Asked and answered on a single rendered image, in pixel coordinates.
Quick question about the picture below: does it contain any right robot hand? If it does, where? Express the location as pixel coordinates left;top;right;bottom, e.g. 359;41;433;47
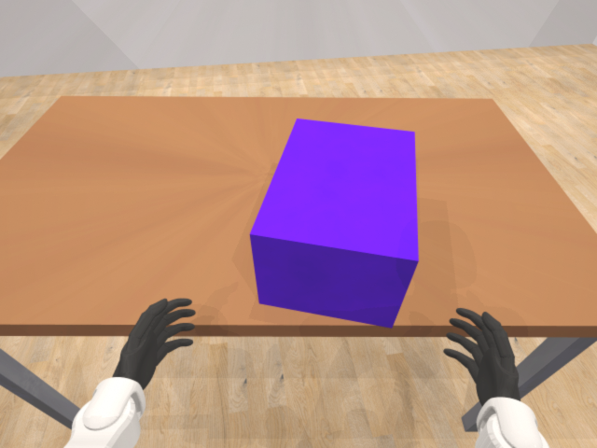
443;308;521;406

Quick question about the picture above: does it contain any robot left forearm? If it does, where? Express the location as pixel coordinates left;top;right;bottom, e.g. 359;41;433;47
63;377;146;448

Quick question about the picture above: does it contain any carton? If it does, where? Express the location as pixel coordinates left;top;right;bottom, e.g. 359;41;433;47
250;119;419;328

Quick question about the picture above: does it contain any table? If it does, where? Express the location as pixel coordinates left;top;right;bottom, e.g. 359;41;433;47
0;96;597;432

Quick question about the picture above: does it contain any left robot hand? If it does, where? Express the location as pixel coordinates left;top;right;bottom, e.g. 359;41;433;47
112;299;196;390

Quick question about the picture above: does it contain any robot right forearm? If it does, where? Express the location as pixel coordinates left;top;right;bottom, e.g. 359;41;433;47
475;397;549;448

